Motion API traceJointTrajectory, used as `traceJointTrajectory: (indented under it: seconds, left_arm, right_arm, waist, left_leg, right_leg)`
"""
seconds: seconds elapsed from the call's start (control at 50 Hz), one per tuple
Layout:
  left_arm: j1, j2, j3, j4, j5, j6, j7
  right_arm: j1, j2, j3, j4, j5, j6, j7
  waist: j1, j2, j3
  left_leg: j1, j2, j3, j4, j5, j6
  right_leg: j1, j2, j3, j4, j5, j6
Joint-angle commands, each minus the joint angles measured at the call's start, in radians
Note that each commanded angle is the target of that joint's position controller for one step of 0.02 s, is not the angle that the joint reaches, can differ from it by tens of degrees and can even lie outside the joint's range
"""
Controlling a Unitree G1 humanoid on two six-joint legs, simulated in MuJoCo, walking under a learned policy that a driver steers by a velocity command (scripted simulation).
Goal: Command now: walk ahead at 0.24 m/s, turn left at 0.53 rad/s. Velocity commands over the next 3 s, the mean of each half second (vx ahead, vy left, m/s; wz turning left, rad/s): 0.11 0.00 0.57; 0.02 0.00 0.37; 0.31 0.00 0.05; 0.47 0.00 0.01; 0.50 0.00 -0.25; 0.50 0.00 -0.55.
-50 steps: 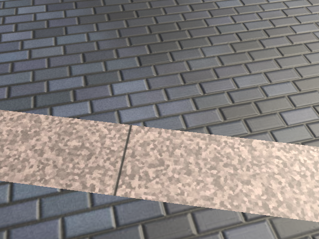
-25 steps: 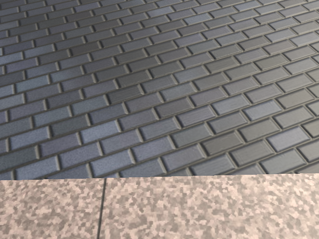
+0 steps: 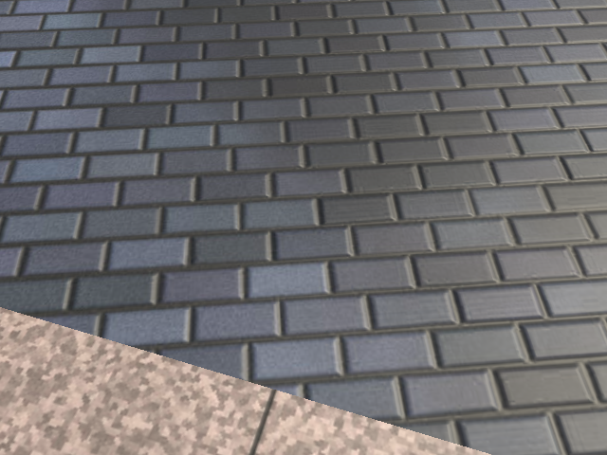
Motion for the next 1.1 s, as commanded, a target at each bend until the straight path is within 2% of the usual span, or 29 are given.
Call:
traceJointTrajectory:
  seconds: [0.02,0.08,0.18,0.3,0.36,0.4,0.42,0.44,0.46,0.48,0.5,0.52,0.56,0.62,0.68,0.74,0.8,0.84,0.86,0.88,0.9,0.92,0.94,0.96,0.98,1.0,1.02,1.06,1.1]
  left_arm:
    - [0.062,0.108,0.025,-0.073,0.024,0.025,-0.001]
    - [0.069,0.085,0.02,-0.088,0.02,0.056,-0.002]
    - [-0.057,0.102,0.02,-0.143,0.013,0.072,0.003]
    - [-0.151,0.128,0.017,-0.188,-0.003,0.071,0.013]
    - [-0.127,0.139,0.016,-0.195,-0.015,0.06,0.02]
    - [-0.051,0.141,0.017,-0.182,-0.012,0.048,0.025]
    - [-0.002,0.165,0.023,-0.173,0.001,0.038,0.034]
    - [-0.009,0.248,0.035,-0.19,0.011,0.038,0.045]
    - [-0.013,0.28,0.042,-0.194,-0.003,0.056,0.035]
    - [0.005,0.235,0.037,-0.198,-0.009,0.064,0.028]
    - [-0.03,0.173,0.02,-0.206,-0.01,0.066,0.026]
    - [-0.079,0.153,0.014,-0.218,-0.002,0.072,0.026]
    - [-0.102,0.165,0.019,-0.225,0.009,0.072,0.031]
    - [-0.055,0.171,0.028,-0.217,0.01,0.067,0.026]
    - [-0.009,0.185,0.037,-0.195,0.009,0.064,0.02]
    - [-0.028,0.195,0.041,-0.189,0.012,0.064,0.005]
    - [-0.023,0.212,0.047,-0.172,0.014,0.074,-0.009]
    - [-0.039,0.217,0.048,-0.161,0.0,0.087,-0.013]
    - [-0.008,0.204,0.046,-0.148,-0.002,0.09,-0.014]
    - [0.036,0.135,0.029,-0.157,0.005,0.09,-0.022]
    - [0.01,0.086,0.011,-0.186,-0.003,0.103,-0.011]
    - [-0.031,0.14,0.024,-0.17,-0.006,0.121,-0.003]
    - [-0.023,0.14,0.029,-0.157,-0.016,0.127,-0.009]
    - [-0.002,0.139,0.031,-0.134,-0.015,0.124,-0.012]
    - [0.009,0.149,0.037,-0.119,-0.003,0.121,-0.013]
    - [0.037,0.143,0.034,-0.098,0.011,0.116,-0.017]
    - [0.037,0.14,0.033,-0.09,0.019,0.111,-0.021]
    - [-0.02,0.148,0.036,-0.1,0.023,0.104,-0.03]
    - [-0.065,0.143,0.037,-0.11,0.018,0.095,-0.038]
  right_arm:
    - [0.073,-0.094,-0.022,-0.035,0.012,-0.001,-0.014]
    - [0.094,-0.147,-0.036,-0.036,-0.002,-0.012,-0.007]
    - [0.133,-0.155,-0.039,-0.049,0.0,0.013,-0.017]
    - [0.162,-0.172,-0.05,-0.071,-0.017,0.043,-0.024]
    - [0.132,-0.179,-0.054,-0.088,-0.018,0.053,-0.024]
    - [0.066,-0.177,-0.053,-0.108,-0.003,0.056,-0.024]
    - [0.045,-0.154,-0.046,-0.124,0.009,0.054,-0.026]
    - [0.129,-0.065,-0.024,-0.136,0.009,0.051,-0.028]
    - [0.177,-0.127,-0.042,-0.135,-0.005,0.062,-0.036]
    - [0.184,-0.167,-0.051,-0.112,-0.032,0.068,-0.036]
    - [0.15,-0.173,-0.056,-0.096,-0.03,0.074,-0.027]
    - [0.14,-0.162,-0.055,-0.093,-0.018,0.082,-0.016]
    - [0.129,-0.149,-0.049,-0.098,-0.008,0.094,0.007]
    - [0.081,-0.137,-0.041,-0.119,0.001,0.101,0.018]
    - [0.039,-0.112,-0.027,-0.134,-0.006,0.107,0.019]
    - [0.025,-0.084,-0.008,-0.137,-0.003,0.107,0.017]
    - [0.025,-0.083,0.002,-0.134,0.002,0.1,0.01]
    - [0.078,-0.067,0.011,-0.109,-0.004,0.086,0.005]
    - [0.078,-0.083,0.014,-0.104,-0.015,0.073,-0.001]
    - [0.076,-0.144,0.009,-0.115,-0.033,0.059,-0.008]
    - [0.026,-0.22,-0.002,-0.132,-0.024,0.052,-0.01]
    - [0.038,-0.168,0.006,-0.115,-0.025,0.043,-0.013]
    - [-0.015,-0.114,0.026,-0.111,-0.023,0.038,-0.016]
    - [-0.053,-0.091,0.036,-0.109,-0.023,0.038,-0.021]
    - [-0.055,-0.094,0.037,-0.104,-0.017,0.033,-0.03]
    - [-0.018,-0.083,0.041,-0.087,-0.013,0.029,-0.033]
    - [0.033,-0.098,0.036,-0.066,-0.011,0.029,-0.031]
    - [0.106,-0.128,0.022,-0.029,-0.01,0.033,-0.027]
    - [0.124,-0.132,0.016,-0.011,-0.012,0.031,-0.026]
  waist:
    - [0.017,-0.004,-0.109]
    - [0.031,0.018,-0.157]
    - [-0.015,0.076,-0.17]
    - [-0.057,0.102,-0.132]
    - [-0.045,0.119,-0.121]
    - [0.011,0.119,-0.109]
    - [0.03,0.071,-0.123]
    - [-0.028,-0.169,-0.17]
    - [-0.037,-0.27,-0.188]
    - [-0.036,-0.157,-0.175]
    - [-0.038,-0.079,-0.136]
    - [-0.055,-0.072,-0.106]
    - [-0.051,-0.149,-0.113]
    - [-0.02,-0.149,-0.132]
    - [0.004,-0.152,-0.131]
    - [0.004,-0.168,-0.132]
    - [0.011,-0.198,-0.135]
    - [-0.03,-0.166,-0.13]
    - [-0.033,-0.113,-0.122]
    - [-0.005,0.097,-0.146]
    - [-0.004,0.265,-0.087]
    - [-0.038,0.188,-0.064]
    - [-0.001,0.165,-0.043]
    - [0.018,0.162,-0.032]
    - [0.019,0.181,-0.043]
    - [0.01,0.17,-0.095]
    - [-0.008,0.161,-0.111]
    - [-0.047,0.151,-0.068]
    - [-0.058,0.148,-0.013]
  left_leg:
    - [0.192,0.286,-0.291,-0.21,0.757,0.178]
    - [0.164,0.242,-0.25,-0.194,0.86,0.159]
    - [0.199,0.209,-0.294,-0.17,0.706,0.1]
    - [0.271,0.242,-0.44,-0.117,0.589,0.109]
    - [0.279,0.238,-0.516,-0.073,0.594,0.092]
    - [0.211,0.186,-0.538,-0.03,0.461,0.03]
    - [0.127,0.137,-0.508,0.041,0.315,-0.021]
    - [0.02,0.022,-0.328,0.265,-0.124,-0.079]
    - [-0.12,-0.106,-0.168,0.422,-0.537,-0.101]
    - [-0.136,-0.029,-0.165,0.587,-0.499,-0.114]
    - [-0.133,-0.001,-0.173,0.635,-0.415,-0.125]
    - [-0.126,0.018,-0.165,0.646,-0.353,-0.142]
    - [-0.13,0.02,-0.134,0.669,-0.273,-0.17]
    - [-0.146,0.028,-0.113,0.623,-0.244,-0.188]
    - [-0.126,0.042,-0.115,0.503,-0.264,-0.18]
    - [-0.016,0.057,-0.086,0.328,-0.285,-0.156]
    - [0.084,0.052,-0.04,0.165,-0.281,-0.131]
    - [0.212,0.049,-0.013,-0.083,-0.117,-0.106]
    - [0.294,0.073,-0.067,-0.226,-0.004,-0.094]
    - [0.374,0.285,-0.335,-0.329,-0.011,-0.064]
    - [0.196,0.466,-0.502,-0.322,0.183,0.057]
    - [0.13,0.445,-0.458,-0.305,0.194,0.113]
    - [0.13,0.392,-0.387,-0.302,0.196,0.105]
    - [0.14,0.336,-0.326,-0.299,0.203,0.071]
    - [0.185,0.303,-0.292,-0.281,0.281,0.054]
    - [0.242,0.286,-0.275,-0.283,0.264,0.053]
    - [0.289,0.285,-0.291,-0.301,0.147,0.061]
    - [0.347,0.302,-0.365,-0.368,-0.195,0.085]
    - [0.357,0.32,-0.409,-0.416,-0.327,0.1]
  right_leg:
    - [-0.152,-0.047,0.064,-0.061,0.026,0.027]
    - [-0.127,-0.026,0.041,-0.165,0.075,0.048]
    - [-0.169,-0.02,0.052,-0.323,0.178,0.057]
    - [-0.169,0.017,0.088,-0.468,0.1,0.04]
    - [-0.082,0.047,0.105,-0.6,0.047,0.014]
    - [0.086,0.055,0.104,-0.834,0.139,-0.006]
    - [0.222,-0.02,0.156,-0.959,0.255,-0.025]
    - [0.353,-0.293,0.386,-0.988,0.529,-0.093]
    - [0.346,-0.417,0.575,-0.969,0.812,-0.246]
    - [0.33,-0.415,0.519,-0.954,0.851,-0.287]
    - [0.287,-0.34,0.393,-0.947,0.798,-0.26]
    - [0.253,-0.268,0.283,-0.957,0.724,-0.217]
    - [0.26,-0.195,0.168,-0.952,0.738,-0.186]
    - [0.303,-0.208,0.123,-0.956,0.709,-0.204]
    - [0.315,-0.238,0.133,-0.959,0.651,-0.228]
    - [0.259,-0.237,0.109,-0.951,0.586,-0.223]
    - [0.226,-0.236,0.112,-0.922,0.572,-0.22]
    - [0.174,-0.214,0.089,-0.862,0.544,-0.179]
    - [0.111,-0.196,0.074,-0.829,0.456,-0.121]
    - [0.009,-0.114,0.0,-0.673,0.219,-0.048]
    - [-0.031,0.011,-0.035,-0.635,-0.149,-0.008]
    - [0.036,-0.019,0.042,-0.523,-0.153,-0.005]
    - [0.029,-0.01,0.055,-0.498,-0.11,-0.01]
    - [0.028,-0.009,0.057,-0.507,-0.062,-0.01]
    - [0.019,0.0,0.045,-0.502,-0.026,-0.008]
    - [0.03,0.005,0.035,-0.503,-0.015,-0.001]
    - [0.007,0.016,0.018,-0.488,-0.019,0.004]
    - [-0.102,0.015,0.011,-0.468,-0.022,0.005]
    - [-0.161,0.009,0.011,-0.492,-0.015,0.002]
